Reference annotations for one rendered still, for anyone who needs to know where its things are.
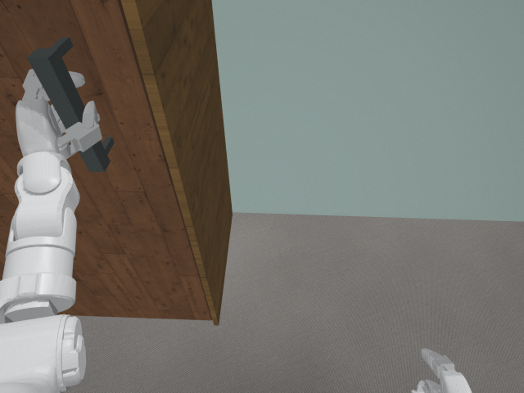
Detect robot left upper arm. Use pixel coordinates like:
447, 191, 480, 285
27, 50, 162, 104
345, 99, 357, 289
0, 314, 86, 393

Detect handle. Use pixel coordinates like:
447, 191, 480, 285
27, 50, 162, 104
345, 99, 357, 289
27, 37, 115, 172

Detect wardrobe door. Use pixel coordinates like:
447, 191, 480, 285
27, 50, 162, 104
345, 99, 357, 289
0, 0, 212, 320

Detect robot left forearm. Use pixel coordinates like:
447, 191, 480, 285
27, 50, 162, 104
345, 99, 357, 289
0, 151, 80, 324

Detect robot left hand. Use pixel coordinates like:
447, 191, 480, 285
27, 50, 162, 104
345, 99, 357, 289
16, 69, 102, 159

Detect robot right hand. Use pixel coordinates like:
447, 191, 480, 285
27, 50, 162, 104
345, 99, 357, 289
412, 348, 472, 393

